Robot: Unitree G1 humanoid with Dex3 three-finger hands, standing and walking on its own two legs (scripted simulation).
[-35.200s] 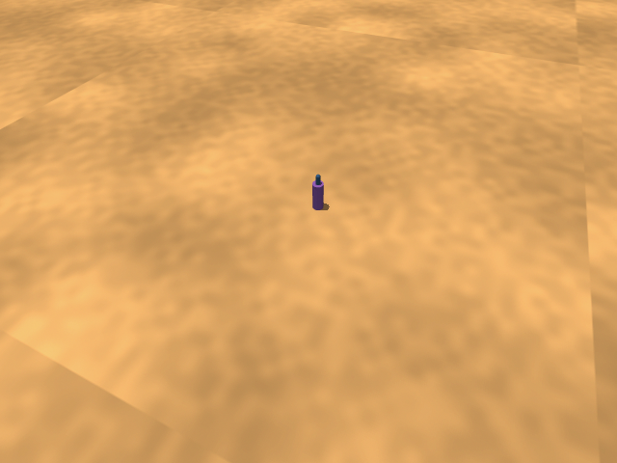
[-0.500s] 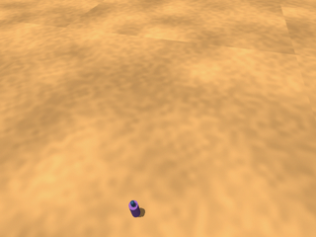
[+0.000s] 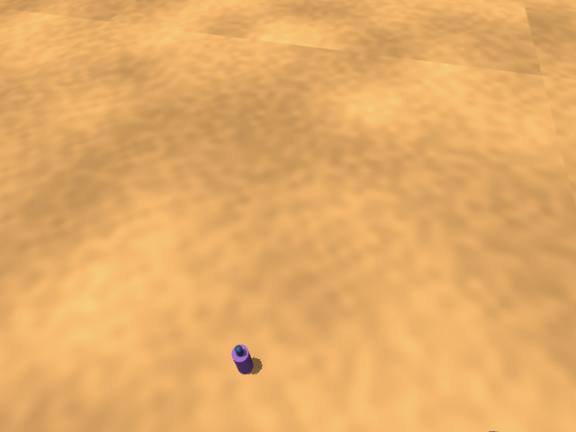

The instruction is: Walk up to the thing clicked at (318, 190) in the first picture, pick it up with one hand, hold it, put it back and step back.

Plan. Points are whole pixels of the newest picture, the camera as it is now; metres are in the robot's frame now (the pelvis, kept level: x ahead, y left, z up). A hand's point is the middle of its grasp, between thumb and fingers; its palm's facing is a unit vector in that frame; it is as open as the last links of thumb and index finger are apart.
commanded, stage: step back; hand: left
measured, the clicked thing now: (242, 357) +0.42 +0.19 -0.68
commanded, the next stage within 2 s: none
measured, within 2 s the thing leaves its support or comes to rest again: neither
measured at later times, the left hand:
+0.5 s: hand out of the picture -0.01 +0.25 -0.17, palm faces -0.03 -0.90 -0.43, open 7.3 cm
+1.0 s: hand out of the picture -0.11 +0.26 -0.17, palm faces +0.06 -0.92 -0.39, open 7.3 cm
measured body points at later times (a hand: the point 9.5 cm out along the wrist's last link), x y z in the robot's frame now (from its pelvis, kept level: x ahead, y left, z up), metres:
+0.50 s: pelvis -0.10 -0.03 -0.03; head -0.04 -0.05 +0.41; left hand -0.01 +0.29 -0.14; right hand +0.02 -0.34 -0.17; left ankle +0.02 +0.11 -0.74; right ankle -0.13 -0.13 -0.75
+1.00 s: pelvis -0.22 -0.01 -0.03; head -0.15 +0.00 +0.42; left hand -0.11 +0.31 -0.14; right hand -0.10 -0.32 -0.14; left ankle -0.21 +0.10 -0.74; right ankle -0.15 -0.13 -0.73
